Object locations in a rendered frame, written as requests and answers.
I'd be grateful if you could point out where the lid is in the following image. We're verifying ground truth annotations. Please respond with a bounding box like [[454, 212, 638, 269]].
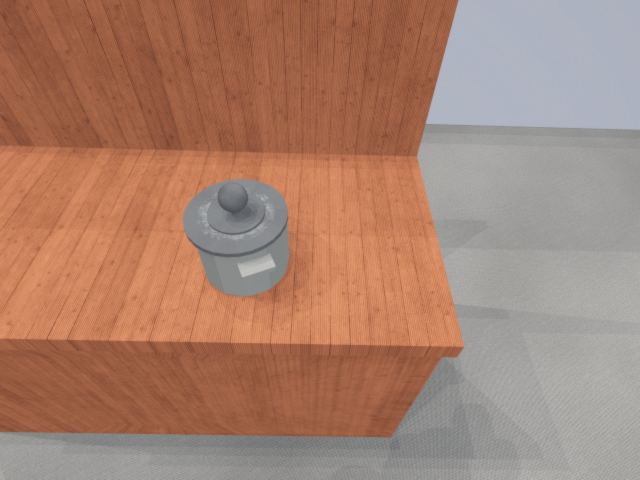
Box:
[[183, 179, 288, 257]]

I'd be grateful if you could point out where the pot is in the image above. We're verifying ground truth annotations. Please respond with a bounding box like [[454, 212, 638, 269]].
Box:
[[197, 222, 289, 296]]

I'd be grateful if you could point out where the knob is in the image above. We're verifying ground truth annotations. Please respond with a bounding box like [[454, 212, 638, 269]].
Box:
[[218, 182, 248, 212]]

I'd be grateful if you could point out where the table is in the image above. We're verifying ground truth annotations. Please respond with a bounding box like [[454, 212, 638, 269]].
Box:
[[0, 0, 464, 437]]

